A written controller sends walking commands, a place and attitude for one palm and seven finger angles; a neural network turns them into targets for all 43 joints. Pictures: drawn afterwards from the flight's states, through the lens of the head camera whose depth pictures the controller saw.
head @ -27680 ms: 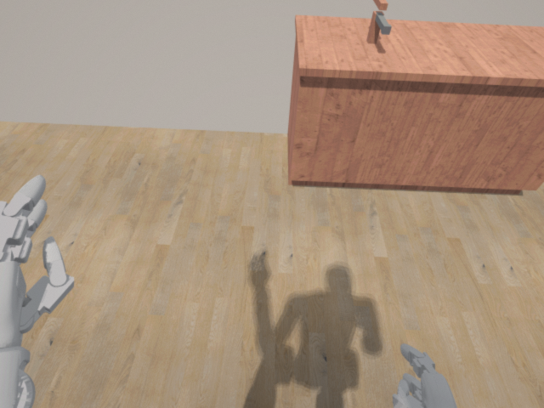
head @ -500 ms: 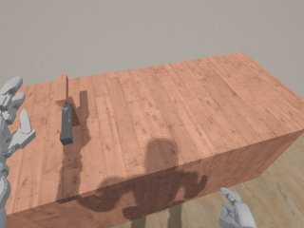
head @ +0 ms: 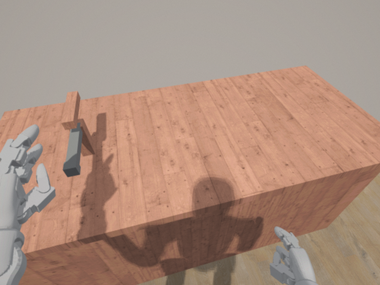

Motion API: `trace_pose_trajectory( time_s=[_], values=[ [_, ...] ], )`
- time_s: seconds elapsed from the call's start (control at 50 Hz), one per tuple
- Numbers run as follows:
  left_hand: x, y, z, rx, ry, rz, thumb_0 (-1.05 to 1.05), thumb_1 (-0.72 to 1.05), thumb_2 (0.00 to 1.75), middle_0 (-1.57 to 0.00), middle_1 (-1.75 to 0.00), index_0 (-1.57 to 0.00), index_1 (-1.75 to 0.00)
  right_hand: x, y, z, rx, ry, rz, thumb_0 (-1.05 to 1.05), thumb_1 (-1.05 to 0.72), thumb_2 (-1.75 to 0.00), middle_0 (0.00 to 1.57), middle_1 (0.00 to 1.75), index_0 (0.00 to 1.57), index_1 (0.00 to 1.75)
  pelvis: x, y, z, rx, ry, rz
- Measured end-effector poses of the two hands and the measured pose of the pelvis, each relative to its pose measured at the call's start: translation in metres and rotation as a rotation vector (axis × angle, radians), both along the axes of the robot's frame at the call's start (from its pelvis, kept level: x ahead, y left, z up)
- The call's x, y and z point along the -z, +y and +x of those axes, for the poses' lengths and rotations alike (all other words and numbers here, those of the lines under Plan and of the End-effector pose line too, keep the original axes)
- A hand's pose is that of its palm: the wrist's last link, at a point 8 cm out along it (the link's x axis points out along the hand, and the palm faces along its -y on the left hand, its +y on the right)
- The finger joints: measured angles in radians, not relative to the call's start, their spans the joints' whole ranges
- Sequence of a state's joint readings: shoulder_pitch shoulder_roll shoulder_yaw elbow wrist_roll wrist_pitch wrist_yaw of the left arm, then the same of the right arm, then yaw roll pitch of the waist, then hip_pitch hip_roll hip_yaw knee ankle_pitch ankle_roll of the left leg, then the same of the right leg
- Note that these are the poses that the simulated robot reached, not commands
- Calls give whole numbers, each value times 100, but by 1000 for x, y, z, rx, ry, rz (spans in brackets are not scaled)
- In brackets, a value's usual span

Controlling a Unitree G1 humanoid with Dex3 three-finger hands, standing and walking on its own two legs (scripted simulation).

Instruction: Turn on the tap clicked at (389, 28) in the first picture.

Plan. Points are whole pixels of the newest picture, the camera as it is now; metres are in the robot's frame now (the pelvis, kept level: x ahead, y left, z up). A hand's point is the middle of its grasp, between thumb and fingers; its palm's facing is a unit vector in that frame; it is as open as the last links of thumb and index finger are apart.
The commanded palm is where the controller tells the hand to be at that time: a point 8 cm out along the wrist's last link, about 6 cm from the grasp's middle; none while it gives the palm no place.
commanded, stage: turn the palm inward beside the body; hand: left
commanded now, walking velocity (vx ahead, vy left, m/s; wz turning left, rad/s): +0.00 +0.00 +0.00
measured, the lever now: (72, 168) +0.34 +0.32 +0.05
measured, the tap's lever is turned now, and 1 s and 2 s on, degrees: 0 0 0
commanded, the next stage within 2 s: reach beside the lever's end, fingers flat in 1.52 s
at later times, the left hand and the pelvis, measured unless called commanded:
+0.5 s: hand (56, 199) +0.20 +0.25 +0.15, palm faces +0.46 -0.86 -0.21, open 7.4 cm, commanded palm +0.15 +0.29 +0.16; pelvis +0.01 +0.00 +0.00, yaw +1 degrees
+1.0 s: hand (49, 220) +0.18 +0.25 +0.13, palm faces +0.51 -0.85 -0.12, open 7.4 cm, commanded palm +0.12 +0.29 +0.14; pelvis +0.00 +0.01 +0.00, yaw +2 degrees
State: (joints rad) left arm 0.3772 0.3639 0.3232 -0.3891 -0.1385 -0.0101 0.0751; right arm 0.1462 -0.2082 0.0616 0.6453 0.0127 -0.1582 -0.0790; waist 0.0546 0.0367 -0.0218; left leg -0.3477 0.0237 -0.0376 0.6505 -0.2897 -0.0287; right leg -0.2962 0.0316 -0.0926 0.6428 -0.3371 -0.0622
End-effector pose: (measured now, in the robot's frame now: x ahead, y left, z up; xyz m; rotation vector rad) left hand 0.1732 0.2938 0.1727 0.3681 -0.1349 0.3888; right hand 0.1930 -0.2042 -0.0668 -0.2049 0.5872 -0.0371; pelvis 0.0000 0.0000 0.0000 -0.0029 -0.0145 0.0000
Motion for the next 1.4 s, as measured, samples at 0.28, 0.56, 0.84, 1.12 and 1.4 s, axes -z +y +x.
trace_pose_trajectory(
  time_s=[0.28, 0.56, 0.84, 1.12, 1.4],
  values=[
    [14, -3, -12, -66, 4, -78, 1, 89, 90, -20, -30, -21, -30, 8, -32, 3, 44, 25, -55, 2, -90, -90, 20, 30, 20, 30, 3, -4, 15, -17, 25, 3],
    [18, -9, -17, -81, 1, -144, 1, 89, 90, -21, -30, -21, -30, 0, -3, 11, 12, -32, -4, 2, -90, -90, 20, 30, 20, 30, 2, 3, 13, -15, 17, -1],
    [30, -9, -38, -122, 7, -215, 2, 90, 90, -20, -30, -21, -30, -6, 13, 11, -25, -55, -16, 2, -90, -90, 21, 30, 21, 30, 2, 11, 2, -28, -3, -10],
    [33, -8, -43, -155, 10, -266, 2, 90, 90, -20, -30, -21, -30, -4, 20, 7, -28, -39, -17, 2, -90, -90, 21, 30, 21, 30, 2, 14, 0, -32, -13, -14],
    [32, -10, -34, -158, 21, -273, 2, 90, 90, -20, -30, -21, -30, -5, 16, 14, -20, -35, -20, 2, -90, -90, 21, 30, 21, 30, 0, 13, 7, -29, -10, -11]
  ],
)
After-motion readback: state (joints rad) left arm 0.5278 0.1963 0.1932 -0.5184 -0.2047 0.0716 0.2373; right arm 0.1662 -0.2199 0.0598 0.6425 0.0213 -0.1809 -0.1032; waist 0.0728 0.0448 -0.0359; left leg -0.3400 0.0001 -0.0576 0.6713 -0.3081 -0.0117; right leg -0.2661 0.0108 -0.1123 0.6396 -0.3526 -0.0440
